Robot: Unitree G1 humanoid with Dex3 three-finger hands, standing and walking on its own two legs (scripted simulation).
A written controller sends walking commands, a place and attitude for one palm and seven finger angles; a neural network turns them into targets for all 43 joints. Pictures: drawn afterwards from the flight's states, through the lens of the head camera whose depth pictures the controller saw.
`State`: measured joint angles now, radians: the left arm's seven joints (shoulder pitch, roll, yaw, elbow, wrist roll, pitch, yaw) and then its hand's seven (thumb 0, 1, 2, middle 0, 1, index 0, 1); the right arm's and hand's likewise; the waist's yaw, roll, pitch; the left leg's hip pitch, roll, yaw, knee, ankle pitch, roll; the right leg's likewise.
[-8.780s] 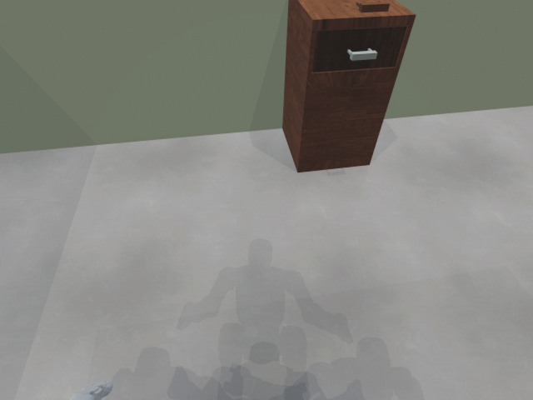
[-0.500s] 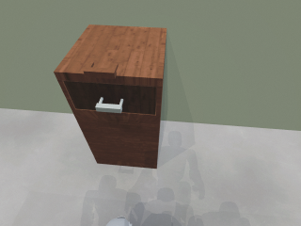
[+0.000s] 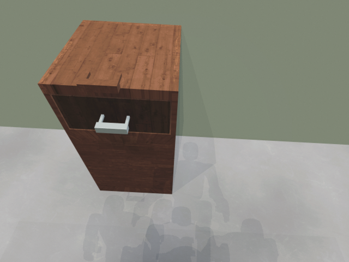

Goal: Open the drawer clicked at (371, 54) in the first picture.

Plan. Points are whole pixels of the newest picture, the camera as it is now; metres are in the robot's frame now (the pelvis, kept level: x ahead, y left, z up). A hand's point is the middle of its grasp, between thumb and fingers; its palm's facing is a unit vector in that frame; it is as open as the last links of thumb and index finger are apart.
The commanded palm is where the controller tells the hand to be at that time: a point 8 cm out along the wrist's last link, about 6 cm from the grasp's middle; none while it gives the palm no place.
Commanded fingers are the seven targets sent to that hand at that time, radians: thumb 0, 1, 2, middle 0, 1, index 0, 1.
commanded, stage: come to a stop and stand still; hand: left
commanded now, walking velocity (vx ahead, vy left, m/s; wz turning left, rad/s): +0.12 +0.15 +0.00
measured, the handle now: (113, 123) +0.55 +0.25 -0.09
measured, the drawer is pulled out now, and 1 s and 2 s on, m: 0.00 0.00 0.00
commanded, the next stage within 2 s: look again from close up in 1.02 s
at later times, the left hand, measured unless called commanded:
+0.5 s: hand out of the picture -0.01 +0.14 -0.14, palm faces +0.12 -0.95 -0.30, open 7.4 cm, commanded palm none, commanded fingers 0.00 0.90 0.90 -0.20 -0.30 -0.20 -0.30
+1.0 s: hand out of the picture +0.02 +0.18 -0.17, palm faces +0.06 -0.97 -0.23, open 7.3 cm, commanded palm none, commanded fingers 0.00 0.90 0.90 -0.20 -0.30 -0.20 -0.30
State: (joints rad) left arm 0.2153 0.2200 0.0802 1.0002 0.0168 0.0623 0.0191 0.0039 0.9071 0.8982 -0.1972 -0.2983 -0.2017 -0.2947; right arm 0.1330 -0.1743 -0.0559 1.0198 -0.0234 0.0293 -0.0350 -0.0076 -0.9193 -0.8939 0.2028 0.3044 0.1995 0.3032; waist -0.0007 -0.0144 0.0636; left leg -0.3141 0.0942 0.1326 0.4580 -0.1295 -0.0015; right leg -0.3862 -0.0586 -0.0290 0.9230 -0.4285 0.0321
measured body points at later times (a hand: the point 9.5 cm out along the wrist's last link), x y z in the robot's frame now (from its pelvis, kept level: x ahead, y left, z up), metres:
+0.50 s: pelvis +0.00 -0.05 +0.01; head +0.04 -0.09 +0.46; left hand -0.01 +0.19 -0.12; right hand +0.03 -0.30 -0.17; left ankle -0.03 +0.13 -0.67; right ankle -0.02 -0.15 -0.74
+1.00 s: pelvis +0.01 +0.01 +0.00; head +0.02 -0.01 +0.45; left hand +0.02 +0.23 -0.15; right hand +0.08 -0.22 -0.16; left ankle -0.02 +0.13 -0.74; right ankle -0.01 -0.10 -0.74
